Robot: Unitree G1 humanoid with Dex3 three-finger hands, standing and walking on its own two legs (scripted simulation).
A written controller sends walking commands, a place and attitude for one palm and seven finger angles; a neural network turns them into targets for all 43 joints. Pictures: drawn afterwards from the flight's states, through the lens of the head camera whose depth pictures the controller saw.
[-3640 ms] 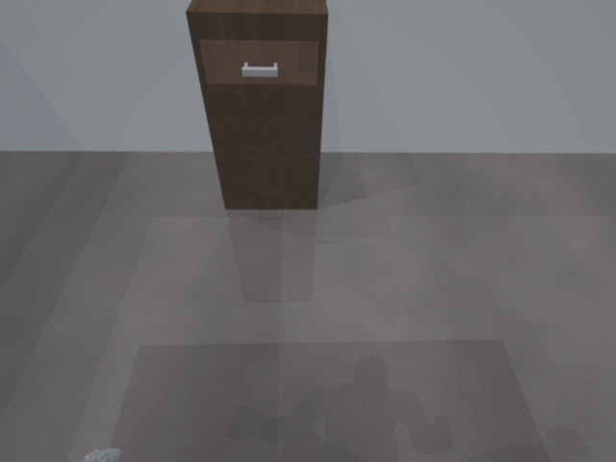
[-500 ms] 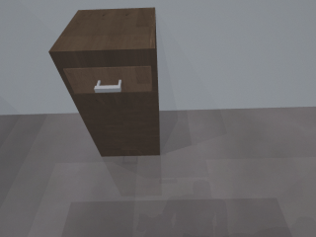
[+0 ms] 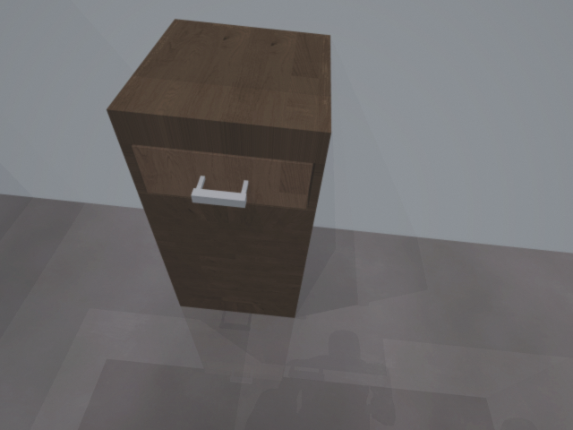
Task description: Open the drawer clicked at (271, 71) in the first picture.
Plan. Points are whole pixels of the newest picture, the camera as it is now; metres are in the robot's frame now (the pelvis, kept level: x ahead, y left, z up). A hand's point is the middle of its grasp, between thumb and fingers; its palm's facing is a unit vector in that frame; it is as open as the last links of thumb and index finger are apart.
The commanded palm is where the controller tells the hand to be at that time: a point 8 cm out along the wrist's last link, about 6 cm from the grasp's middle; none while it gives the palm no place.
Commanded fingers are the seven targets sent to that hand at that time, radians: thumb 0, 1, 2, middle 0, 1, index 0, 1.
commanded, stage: come to a stop and stand still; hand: left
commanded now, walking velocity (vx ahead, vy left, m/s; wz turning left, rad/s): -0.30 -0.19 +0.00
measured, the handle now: (221, 190) +0.58 +0.19 -0.08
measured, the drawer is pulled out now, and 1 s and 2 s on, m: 0.00 0.00 0.00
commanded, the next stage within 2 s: look again from close up in 1.24 s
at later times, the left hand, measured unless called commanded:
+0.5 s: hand out of the picture +0.12 +0.16 -0.16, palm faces +0.05 -0.97 -0.23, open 7.3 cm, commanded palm none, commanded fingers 0.00 0.90 0.90 -0.20 -0.30 -0.20 -0.30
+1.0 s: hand out of the picture -0.03 +0.16 -0.16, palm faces +0.04 -0.98 -0.19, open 7.3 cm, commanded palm none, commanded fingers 0.00 0.90 0.90 -0.20 -0.30 -0.20 -0.30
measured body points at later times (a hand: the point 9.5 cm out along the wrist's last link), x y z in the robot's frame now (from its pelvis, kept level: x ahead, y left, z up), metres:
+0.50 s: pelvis +0.02 -0.02 +0.00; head +0.05 -0.03 +0.45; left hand +0.11 +0.21 -0.14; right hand +0.05 -0.25 -0.16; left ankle -0.02 +0.10 -0.70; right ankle +0.09 -0.13 -0.73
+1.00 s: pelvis -0.02 +0.00 +0.01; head -0.01 -0.01 +0.46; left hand -0.03 +0.22 -0.15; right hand +0.00 -0.23 -0.15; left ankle -0.02 +0.11 -0.73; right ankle -0.02 -0.12 -0.73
